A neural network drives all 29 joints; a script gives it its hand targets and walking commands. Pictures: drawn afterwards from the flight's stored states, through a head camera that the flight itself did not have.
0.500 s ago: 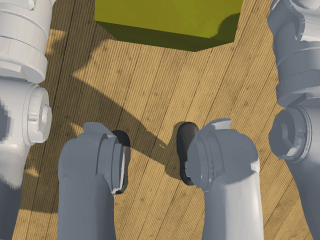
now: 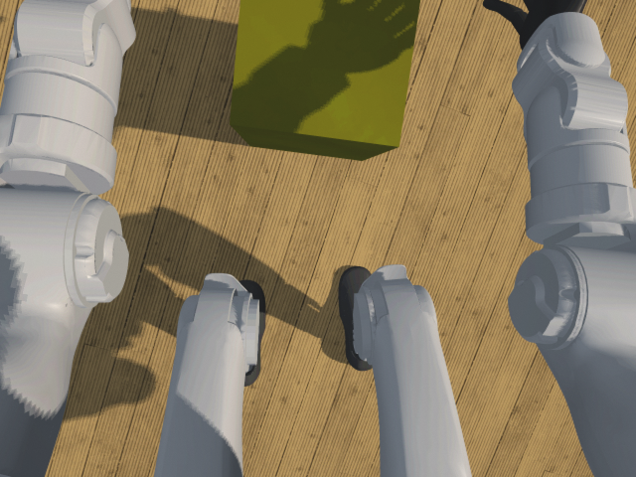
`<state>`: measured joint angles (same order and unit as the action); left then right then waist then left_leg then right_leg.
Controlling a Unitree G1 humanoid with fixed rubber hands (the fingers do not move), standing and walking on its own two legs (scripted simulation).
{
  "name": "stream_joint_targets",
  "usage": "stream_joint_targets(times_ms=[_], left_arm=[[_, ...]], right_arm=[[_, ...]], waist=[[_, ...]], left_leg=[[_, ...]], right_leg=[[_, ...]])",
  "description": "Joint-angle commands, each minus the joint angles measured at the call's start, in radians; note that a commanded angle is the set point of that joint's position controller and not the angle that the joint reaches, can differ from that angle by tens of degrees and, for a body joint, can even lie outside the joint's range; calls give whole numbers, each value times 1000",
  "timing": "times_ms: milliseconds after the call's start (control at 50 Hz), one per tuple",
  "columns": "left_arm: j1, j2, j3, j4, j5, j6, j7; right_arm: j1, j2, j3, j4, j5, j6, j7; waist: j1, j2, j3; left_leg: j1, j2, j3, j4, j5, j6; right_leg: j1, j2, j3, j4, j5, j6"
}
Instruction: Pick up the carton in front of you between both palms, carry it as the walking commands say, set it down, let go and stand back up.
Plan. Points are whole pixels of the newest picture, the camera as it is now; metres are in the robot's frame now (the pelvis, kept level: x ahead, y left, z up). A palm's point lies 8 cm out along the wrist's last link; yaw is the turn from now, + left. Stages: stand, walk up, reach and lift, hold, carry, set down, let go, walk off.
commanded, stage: set down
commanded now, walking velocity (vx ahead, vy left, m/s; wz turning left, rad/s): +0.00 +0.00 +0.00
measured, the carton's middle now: (318, 79) +0.57 -0.03 -0.36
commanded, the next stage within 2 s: let go in 0.44 s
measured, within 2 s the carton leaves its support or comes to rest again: neither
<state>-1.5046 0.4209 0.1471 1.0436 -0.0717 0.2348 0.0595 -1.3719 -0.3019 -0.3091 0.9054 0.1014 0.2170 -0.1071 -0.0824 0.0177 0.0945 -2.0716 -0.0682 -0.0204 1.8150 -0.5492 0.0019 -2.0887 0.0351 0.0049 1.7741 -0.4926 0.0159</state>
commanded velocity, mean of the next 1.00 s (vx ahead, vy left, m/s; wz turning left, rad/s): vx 0.00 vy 0.00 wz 0.00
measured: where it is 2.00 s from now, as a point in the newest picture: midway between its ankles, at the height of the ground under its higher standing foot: (302, 342)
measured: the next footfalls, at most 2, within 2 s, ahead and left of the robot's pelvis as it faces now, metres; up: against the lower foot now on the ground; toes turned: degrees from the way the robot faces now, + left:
none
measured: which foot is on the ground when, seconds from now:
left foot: down 0.00-1.00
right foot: down 0.00-1.00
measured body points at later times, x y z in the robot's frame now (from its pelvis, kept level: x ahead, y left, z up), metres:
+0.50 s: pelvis +0.02 +0.00 +0.14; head +0.35 -0.01 +0.45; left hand +0.61 +0.17 +0.04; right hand +0.56 -0.23 +0.04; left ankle +0.09 +0.11 -0.45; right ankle +0.11 -0.12 -0.45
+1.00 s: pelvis +0.08 -0.02 +0.25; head +0.29 -0.01 +0.64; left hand +0.45 +0.19 +0.14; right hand +0.42 -0.25 +0.14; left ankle +0.09 +0.11 -0.45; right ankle +0.11 -0.12 -0.45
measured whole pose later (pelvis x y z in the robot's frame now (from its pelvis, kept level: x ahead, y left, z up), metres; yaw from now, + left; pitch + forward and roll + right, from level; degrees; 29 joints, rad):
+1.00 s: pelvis +0.08 -0.02 +0.25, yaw +1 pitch +31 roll +1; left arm -0.45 0.18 0.20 0.64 0.08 0.08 0.01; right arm -0.38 -0.20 -0.19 0.61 -0.03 0.07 0.08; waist -0.05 -0.01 -0.07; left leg -0.99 -0.04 -0.06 0.75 -0.29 -0.01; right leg -1.02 0.04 0.03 0.75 -0.26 -0.02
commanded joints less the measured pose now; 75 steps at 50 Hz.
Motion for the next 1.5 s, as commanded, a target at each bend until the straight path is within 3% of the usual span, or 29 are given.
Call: stream_joint_targets(times_ms=[0,200,460,580,660,740,860,980,1240,1340,1480], left_arm=[[-305,111,9,-167,1,1,-3],[-192,95,63,-164,39,1,-35],[-74,44,128,-127,117,-40,-73],[169,-42,168,-249,201,-39,-35],[376,-104,139,-394,194,-57,-7],[540,-125,105,-498,166,-94,-7],[807,-148,82,-507,162,-143,-38],[1066,-155,55,-498,144,-191,-58],[1510,-142,-28,-614,95,-251,-85],[1627,-139,-58,-654,89,-231,-97],[1671,-136,-84,-698,76,-163,-120]], right_arm=[[-234,-154,-9,-165,5,-1,6],[-137,-115,-22,-187,-15,6,34],[-34,-53,-77,-168,-112,-29,67],[178,-54,-65,-228,-201,-46,123],[362,-62,-20,-308,-222,-64,161],[516,-49,26,-367,-195,-91,179],[777,7,83,-371,-147,-137,193],[1022,22,125,-394,-125,-187,185],[1462,20,228,-535,-83,-231,172],[1533,6,241,-559,-86,-209,177],[1550,-15,239,-570,-103,-141,184]], waist=[[-44,106,-1308],[-28,71,-1250],[-16,60,-1145],[-2,56,-1219],[-8,25,-1202],[-1,-1,-1100],[27,-7,-927],[34,-29,-792],[52,-17,-409],[73,19,-246],[80,12,-77]], left_leg=[[727,-27,49,-211,377,-19],[798,-31,35,-415,447,-20],[965,-16,11,-707,494,-32],[1168,-16,9,-820,618,-43],[1221,-15,10,-891,667,-45],[1202,-8,10,-968,631,-41],[1227,-1,11,-1061,549,-33],[1314,5,4,-1144,527,-25],[1740,31,-6,-1348,497,-14],[1855,41,-9,-1424,485,-19],[1879,57,-11,-1474,409,-15]], right_leg=[[694,34,-84,-180,411,13],[828,38,-66,-380,486,25],[1007,28,-53,-662,526,33],[1164,29,-52,-761,605,16],[1328,24,-32,-825,685,2],[1474,9,-1,-890,727,-3],[1604,-13,34,-973,736,-2],[1724,-22,55,-1049,751,5],[1888,-7,25,-1277,565,12],[1940,4,16,-1353,481,3],[2007,15,-1,-1378,385,-6]])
